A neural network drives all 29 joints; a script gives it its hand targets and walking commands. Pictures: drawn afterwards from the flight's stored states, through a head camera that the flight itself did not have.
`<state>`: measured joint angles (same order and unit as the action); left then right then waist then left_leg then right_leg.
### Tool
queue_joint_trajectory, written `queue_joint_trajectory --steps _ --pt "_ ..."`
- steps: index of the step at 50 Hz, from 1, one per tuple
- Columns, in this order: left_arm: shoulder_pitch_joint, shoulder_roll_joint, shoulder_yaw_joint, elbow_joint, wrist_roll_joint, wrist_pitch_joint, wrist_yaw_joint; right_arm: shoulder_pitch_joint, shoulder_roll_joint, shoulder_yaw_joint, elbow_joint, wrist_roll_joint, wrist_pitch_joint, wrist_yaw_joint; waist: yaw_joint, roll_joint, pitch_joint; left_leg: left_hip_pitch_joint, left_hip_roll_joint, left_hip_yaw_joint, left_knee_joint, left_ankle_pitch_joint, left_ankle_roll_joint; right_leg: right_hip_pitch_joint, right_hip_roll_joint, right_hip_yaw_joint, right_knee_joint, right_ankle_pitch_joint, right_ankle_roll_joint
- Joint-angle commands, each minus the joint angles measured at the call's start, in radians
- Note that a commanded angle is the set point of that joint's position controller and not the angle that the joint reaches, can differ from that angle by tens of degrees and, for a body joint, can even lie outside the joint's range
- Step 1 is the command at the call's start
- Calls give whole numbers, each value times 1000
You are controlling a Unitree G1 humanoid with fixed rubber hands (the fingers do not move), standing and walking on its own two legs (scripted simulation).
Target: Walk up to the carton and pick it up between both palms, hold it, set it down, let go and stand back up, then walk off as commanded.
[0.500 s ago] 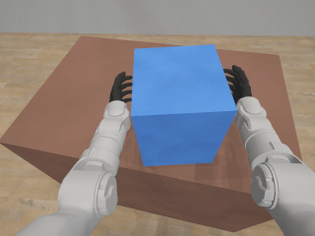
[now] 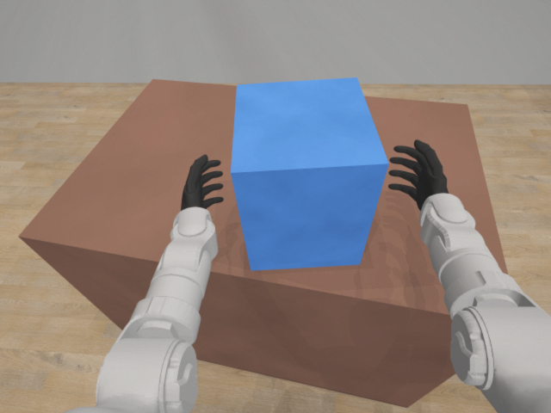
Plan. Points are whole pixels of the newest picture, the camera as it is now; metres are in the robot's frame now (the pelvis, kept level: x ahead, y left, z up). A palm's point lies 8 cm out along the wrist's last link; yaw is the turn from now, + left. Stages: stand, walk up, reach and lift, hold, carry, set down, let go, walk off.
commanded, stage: set down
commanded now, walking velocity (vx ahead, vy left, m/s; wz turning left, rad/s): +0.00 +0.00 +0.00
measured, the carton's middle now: (301, 179) +0.50 +0.02 +0.05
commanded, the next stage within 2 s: none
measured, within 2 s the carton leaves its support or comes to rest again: neither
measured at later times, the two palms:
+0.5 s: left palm (183, 236) +0.35 +0.18 +0.08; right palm (447, 232) +0.39 -0.19 +0.07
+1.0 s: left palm (169, 275) +0.29 +0.19 +0.08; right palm (483, 280) +0.32 -0.22 +0.06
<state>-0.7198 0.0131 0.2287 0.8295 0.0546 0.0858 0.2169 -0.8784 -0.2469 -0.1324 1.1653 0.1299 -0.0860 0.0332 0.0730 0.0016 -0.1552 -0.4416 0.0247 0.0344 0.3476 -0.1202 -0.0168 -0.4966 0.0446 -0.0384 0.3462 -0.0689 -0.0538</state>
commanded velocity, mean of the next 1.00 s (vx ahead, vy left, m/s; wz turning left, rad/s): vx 0.00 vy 0.00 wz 0.00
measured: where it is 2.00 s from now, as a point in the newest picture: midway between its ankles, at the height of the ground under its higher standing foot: outside the picture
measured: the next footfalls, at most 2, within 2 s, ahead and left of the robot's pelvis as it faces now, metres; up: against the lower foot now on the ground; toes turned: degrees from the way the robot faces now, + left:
none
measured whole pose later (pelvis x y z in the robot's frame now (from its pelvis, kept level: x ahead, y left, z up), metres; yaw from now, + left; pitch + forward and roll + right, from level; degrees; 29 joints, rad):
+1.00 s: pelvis +0.00 +0.00 +0.00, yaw +0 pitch +3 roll +1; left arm -0.14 0.01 0.06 0.15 0.01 0.33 0.19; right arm -0.22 -0.29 -0.11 0.49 0.20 0.01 0.13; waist 0.05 0.00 -0.10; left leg -0.27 0.02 0.03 0.36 -0.14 -0.02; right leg -0.32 0.04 -0.04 0.36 -0.09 -0.05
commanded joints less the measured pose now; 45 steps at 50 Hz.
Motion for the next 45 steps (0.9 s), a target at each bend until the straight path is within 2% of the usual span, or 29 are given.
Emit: queue_joint_trajectory --steps 1,3,4,6,8,11,12,14,15,16,18,19,20,22,24,26,27,29,30,31,32,34,35,36,39,40,41,44,45 --pt "-351 99 -155 -150 -95 -18 29 -344 -221 128 -206 111 19 18 25 -125 -395 114 14 26 3 -55 9 447 1 53 16 -68 38" --pt "-383 106 -149 -142 -104 -11 32 -351 -200 137 -200 104 36 20 41 -130 -395 98 8 32 4 -94 12 442 -3 71 6 -150 38" --pt "-375 98 -169 -165 -111 -3 36 -340 -219 103 -191 88 37 18 16 -123 -393 116 8 25 3 -101 8 427 0 60 5 -150 33" --pt "-369 102 -169 -174 -118 13 42 -332 -215 101 -205 99 45 16 22 -114 -384 99 8 22 13 -106 4 433 -4 70 0 -176 31" --pt "-323 101 -170 -210 -120 21 32 -284 -214 103 -254 84 42 3 9 -144 -404 112 2 22 20 -68 7 474 -7 74 3 -113 42" --pt "-253 96 -167 -246 -115 24 27 -215 -212 123 -292 105 37 6 23 -139 -366 110 1 25 7 -62 6 521 -17 89 -3 -104 47" --pt "-253 95 -159 -296 -116 26 24 -216 -209 125 -352 110 33 6 22 -169 -404 98 -1 24 15 -47 12 552 -17 99 9 -90 54" --pt "-155 77 -175 -386 -111 31 18 -99 -222 126 -372 128 26 1 1 -136 -383 159 1 11 2 14 8 599 -21 96 4 -13 57" --pt "-264 110 -148 -308 -110 47 15 -186 -203 140 -346 124 47 3 33 -153 -312 107 -4 28 -8 -71 16 554 -29 110 -17 -135 59" --pt "-181 54 -196 -387 -113 62 18 -114 -233 107 -373 127 36 12 -19 -124 -332 164 3 8 -10 -29 5 549 -19 81 -13 -81 50" --pt "-165 70 -186 -419 -130 70 14 -119 -225 112 -467 136 37 18 12 -141 -335 152 -1 15 -12 -43 13 526 -23 91 -21 -139 51" --pt "-119 57 -205 -478 -131 67 18 -69 -241 102 -496 140 28 22 -3 -125 -339 186 1 6 -18 -20 13 535 -15 75 -12 -80 49" --pt "-164 78 -197 -453 -127 81 11 -117 -246 81 -491 120 32 23 -8 -129 -323 163 -3 16 -19 -60 14 500 -12 69 -9 -104 51" --pt "-30 55 -206 -535 -112 98 4 37 -257 102 -516 140 34 29 -31 -129 -311 235 -1 2 -28 -4 21 534 -9 63 -18 -24 48" --pt "-61 48 -216 -529 -112 128 1 7 -261 90 -495 141 50 41 -30 -100 -271 199 -6 0 -36 -54 15 484 -10 59 -24 -104 38" --pt "84 28 -235 -647 -118 137 -5 158 -280 83 -584 144 34 41 -51 -125 -297 272 -2 -11 -35 21 17 535 -2 47 -27 1 42" --pt "51 46 -226 -664 -116 148 -9 118 -278 92 -619 157 38 43 -44 -128 -273 237 -11 -5 -29 25 22 518 -2 54 -20 0 40" --pt "140 29 -253 -721 -114 164 -15 209 -305 80 -644 165 36 56 -75 -115 -262 257 -9 -23 -28 65 20 535 -6 53 -13 61 39" --pt "116 42 -225 -726 -115 174 -23 190 -290 100 -688 171 40 58 -41 -141 -247 226 -13 -4 -30 56 27 533 -19 72 -24 20 47" --pt "154 34 -237 -752 -127 187 -26 222 -302 80 -728 158 44 62 -65 -148 -247 232 -10 -15 -29 66 28 545 -14 68 -20 27 40" --pt "228 17 -268 -813 -123 191 -26 280 -320 75 -725 165 44 66 -77 -106 -245 274 -7 -25 -36 101 26 539 -7 55 -15 72 31" --pt "191 34 -242 -784 -120 198 -32 252 -301 86 -758 171 55 71 -65 -132 -205 249 -14 -12 -40 49 33 508 -15 63 -26 11 36" --pt "295 27 -265 -853 -123 195 -37 360 -304 88 -794 181 53 79 -80 -126 -215 284 -8 -26 -41 88 34 533 -17 63 -21 65 33" --pt "246 29 -262 -833 -121 197 -38 319 -302 76 -799 176 57 85 -77 -130 -209 254 -12 -19 -46 51 32 526 -24 72 -32 1 32" --pt "367 15 -276 -923 -113 204 -22 429 -312 61 -825 180 58 96 -81 -104 -172 283 -2 -33 -61 42 32 514 -26 72 -40 -20 22" --pt "325 24 -280 -900 -120 206 -26 405 -304 67 -843 177 63 96 -69 -117 -161 256 -5 -25 -61 17 36 508 -29 80 -44 -49 24" --pt "340 25 -281 -912 -121 211 -21 420 -309 54 -815 178 68 103 -86 -101 -132 256 -1 -29 -66 17 29 490 -35 83 -49 -58 19" --pt "428 20 -298 -964 -127 219 -23 507 -316 42 -875 175 72 108 -99 -124 -121 256 0 -31 -77 17 33 519 -37 90 -56 -60 20" --pt "337 50 -276 -916 -125 218 -22 426 -313 28 -876 159 78 107 -81 -123 -108 213 -6 -21 -83 -53 37 493 -50 105 -62 -141 19"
